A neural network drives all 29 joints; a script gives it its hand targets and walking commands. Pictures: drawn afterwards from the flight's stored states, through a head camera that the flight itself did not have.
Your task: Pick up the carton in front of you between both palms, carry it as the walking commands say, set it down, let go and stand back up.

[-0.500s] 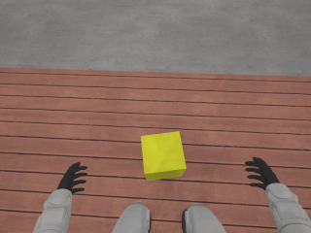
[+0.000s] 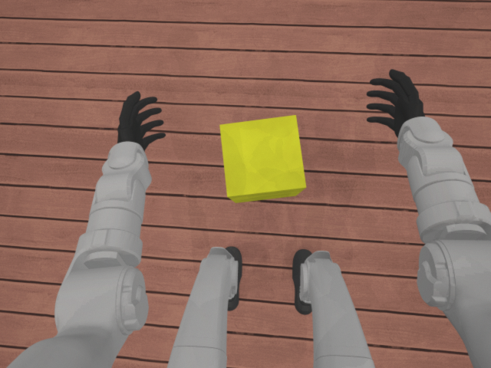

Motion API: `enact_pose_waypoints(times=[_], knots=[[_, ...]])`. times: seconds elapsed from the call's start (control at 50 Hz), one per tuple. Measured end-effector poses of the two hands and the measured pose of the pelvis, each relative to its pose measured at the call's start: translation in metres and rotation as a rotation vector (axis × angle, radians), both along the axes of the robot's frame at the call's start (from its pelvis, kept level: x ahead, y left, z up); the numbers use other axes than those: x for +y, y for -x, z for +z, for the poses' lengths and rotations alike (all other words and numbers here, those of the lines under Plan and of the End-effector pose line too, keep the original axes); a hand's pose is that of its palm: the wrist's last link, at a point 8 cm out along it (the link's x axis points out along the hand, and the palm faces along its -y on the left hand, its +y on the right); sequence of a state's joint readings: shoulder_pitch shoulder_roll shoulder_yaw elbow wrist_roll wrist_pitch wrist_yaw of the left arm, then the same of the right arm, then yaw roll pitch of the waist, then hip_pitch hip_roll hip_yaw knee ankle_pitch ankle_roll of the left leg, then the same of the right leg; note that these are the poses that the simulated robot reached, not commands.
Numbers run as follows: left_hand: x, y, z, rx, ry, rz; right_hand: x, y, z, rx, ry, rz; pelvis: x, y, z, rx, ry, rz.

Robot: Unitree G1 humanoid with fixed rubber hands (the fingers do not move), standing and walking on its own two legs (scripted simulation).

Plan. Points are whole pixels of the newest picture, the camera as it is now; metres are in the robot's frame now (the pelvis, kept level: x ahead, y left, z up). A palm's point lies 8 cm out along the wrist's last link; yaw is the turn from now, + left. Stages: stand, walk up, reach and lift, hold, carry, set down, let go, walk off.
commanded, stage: reach and lift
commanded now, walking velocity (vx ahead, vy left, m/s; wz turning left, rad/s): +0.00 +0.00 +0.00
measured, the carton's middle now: (262, 164) +0.49 +0.03 -0.54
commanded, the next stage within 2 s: none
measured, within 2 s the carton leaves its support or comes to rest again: leaves its support in 1.84 s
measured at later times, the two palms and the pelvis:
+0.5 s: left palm (175, 139) +0.48 +0.21 -0.25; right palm (349, 117) +0.54 -0.16 -0.25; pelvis +0.01 -0.01 -0.11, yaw +1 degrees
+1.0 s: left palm (198, 166) +0.46 +0.21 -0.46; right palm (328, 150) +0.51 -0.16 -0.45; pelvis -0.05 +0.00 -0.28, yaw +1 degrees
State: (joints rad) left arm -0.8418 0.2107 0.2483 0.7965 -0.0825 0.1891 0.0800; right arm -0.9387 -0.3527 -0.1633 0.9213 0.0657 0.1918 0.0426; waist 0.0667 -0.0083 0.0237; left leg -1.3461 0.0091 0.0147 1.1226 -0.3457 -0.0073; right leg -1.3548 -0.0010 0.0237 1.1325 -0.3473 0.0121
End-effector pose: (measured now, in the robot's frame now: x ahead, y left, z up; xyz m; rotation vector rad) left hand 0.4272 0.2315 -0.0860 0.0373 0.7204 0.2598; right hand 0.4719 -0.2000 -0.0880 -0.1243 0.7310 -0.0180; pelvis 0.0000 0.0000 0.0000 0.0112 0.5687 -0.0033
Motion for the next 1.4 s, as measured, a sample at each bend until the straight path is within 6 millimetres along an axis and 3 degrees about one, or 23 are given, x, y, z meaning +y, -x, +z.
enact_pose_waypoints(times=[0.08,0.16,0.3,0.4,0.48,0.58,0.66,0.82,1.0,1.06,1.14,1.26,1.4], knots=[[-0.001,-0.022,-0.009,-0.033,0.004,0.011,0.024,-0.033,-0.009,-0.038,-0.042,0.021,-0.003,0.007,-0.012,0.058,-0.005,-0.002],[-0.007,-0.037,-0.023,-0.052,0.01,0.018,0.04,-0.052,-0.025,-0.049,-0.051,0.04,-0.006,0.008,-0.021,0.114,-0.008,0.001],[-0.017,-0.045,-0.073,-0.036,0.033,0.032,0.04,-0.062,-0.069,-0.032,-0.038,0.012,-0.01,-0.001,-0.038,0.222,-0.003,0.006],[-0.018,-0.054,-0.113,-0.033,0.024,0.029,0.041,-0.071,-0.112,-0.034,-0.056,-0.012,-0.008,-0.008,-0.067,0.286,0.0,0.007],[-0.017,-0.056,-0.151,-0.033,0.014,0.022,0.041,-0.068,-0.154,-0.043,-0.046,-0.011,-0.007,-0.012,-0.098,0.333,-0.005,0.007],[-0.018,-0.041,-0.217,0.005,0.04,0.03,0.031,-0.046,-0.22,0.004,-0.008,-0.019,-0.005,-0.009,-0.142,0.365,-0.007,0.013],[-0.015,-0.03,-0.259,-0.005,0.023,0.023,0.029,-0.034,-0.263,-0.014,-0.004,-0.018,-0.004,0.003,-0.177,0.34,-0.004,0.013],[-0.009,-0.03,-0.308,-0.025,0.025,0.014,0.041,-0.038,-0.309,-0.04,-0.022,-0.015,-0.002,0.036,-0.236,0.218,-0.007,0.02],[-0.023,-0.034,-0.372,0.029,0.039,-0.006,0.042,-0.043,-0.363,0.011,-0.019,-0.033,0.0,0.053,-0.279,0.1,-0.002,0.023],[-0.02,-0.038,-0.383,0.05,0.007,-0.02,0.042,-0.039,-0.381,0.013,-0.037,-0.047,0.001,0.052,-0.287,0.066,-0.004,0.017],[-0.02,-0.045,-0.382,0.028,0.025,0.007,0.041,-0.038,-0.395,0.022,-0.018,-0.025,0.0,0.046,-0.292,0.054,-0.005,0.024],[-0.03,-0.048,-0.385,0.037,0.039,-0.001,0.052,-0.051,-0.39,-0.016,-0.05,0.003,-0.003,0.037,-0.292,0.071,-0.013,0.026],[-0.032,-0.047,-0.379,0.012,0.04,0.01,0.055,-0.049,-0.384,-0.004,-0.037,0.014,-0.008,0.033,-0.291,0.098,-0.018,0.024]])
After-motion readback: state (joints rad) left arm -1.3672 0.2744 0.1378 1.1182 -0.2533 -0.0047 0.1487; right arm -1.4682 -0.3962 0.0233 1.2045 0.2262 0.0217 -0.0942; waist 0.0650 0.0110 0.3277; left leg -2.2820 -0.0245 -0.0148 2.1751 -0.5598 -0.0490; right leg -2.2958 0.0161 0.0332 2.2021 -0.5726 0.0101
